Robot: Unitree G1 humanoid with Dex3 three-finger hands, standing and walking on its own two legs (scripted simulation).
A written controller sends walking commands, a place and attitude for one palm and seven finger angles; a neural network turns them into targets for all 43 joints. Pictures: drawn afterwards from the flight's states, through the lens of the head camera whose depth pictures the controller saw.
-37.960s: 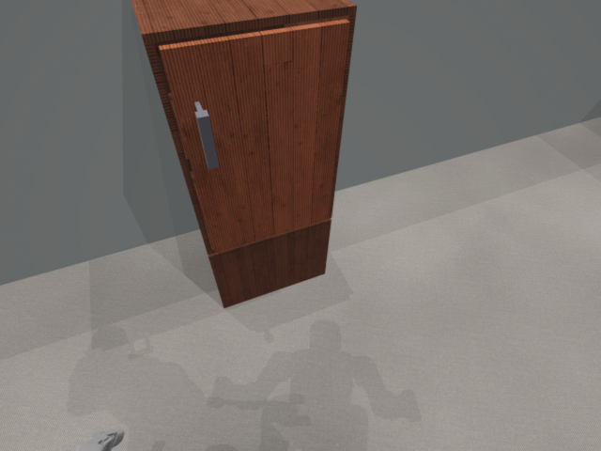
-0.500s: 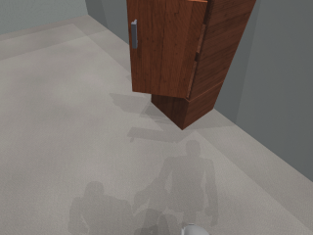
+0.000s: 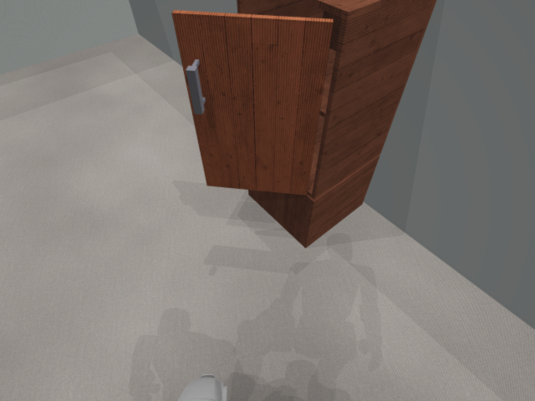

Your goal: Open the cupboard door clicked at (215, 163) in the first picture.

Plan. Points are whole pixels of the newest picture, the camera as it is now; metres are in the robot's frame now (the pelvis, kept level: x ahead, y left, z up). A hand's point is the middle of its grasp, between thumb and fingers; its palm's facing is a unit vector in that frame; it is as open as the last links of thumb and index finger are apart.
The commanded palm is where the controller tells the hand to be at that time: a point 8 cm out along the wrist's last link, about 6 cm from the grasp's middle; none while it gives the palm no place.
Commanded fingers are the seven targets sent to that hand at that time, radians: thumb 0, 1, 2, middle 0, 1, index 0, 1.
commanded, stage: take the last steps up to it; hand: left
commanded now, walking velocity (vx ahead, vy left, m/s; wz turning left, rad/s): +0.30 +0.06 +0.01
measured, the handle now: (197, 86) +0.84 +0.23 +0.01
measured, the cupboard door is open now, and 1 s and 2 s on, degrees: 43 43 43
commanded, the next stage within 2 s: come to a stop and stand still in 0.52 s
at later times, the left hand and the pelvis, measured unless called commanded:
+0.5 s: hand (142, 361) +0.21 +0.25 -0.18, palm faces +0.03 -0.98 -0.17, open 7.3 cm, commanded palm none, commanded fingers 0.00 0.90 0.90 -0.20 -0.30 -0.20 -0.30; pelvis +0.18 +0.07 +0.00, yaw -1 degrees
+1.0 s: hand (170, 290) +0.36 +0.23 -0.19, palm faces +0.01 -0.98 -0.20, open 7.3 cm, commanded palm none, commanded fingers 0.00 0.90 0.90 -0.20 -0.30 -0.20 -0.30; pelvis +0.27 +0.05 -0.02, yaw -2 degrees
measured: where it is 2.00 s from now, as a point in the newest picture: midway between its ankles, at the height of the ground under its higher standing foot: (256, 393)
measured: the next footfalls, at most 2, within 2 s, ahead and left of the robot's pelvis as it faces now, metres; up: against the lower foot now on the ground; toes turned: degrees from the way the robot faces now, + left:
left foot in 0.26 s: +0.22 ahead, +0.16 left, +0.00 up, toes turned +5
right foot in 0.66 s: +0.29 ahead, -0.06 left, +0.00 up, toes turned -4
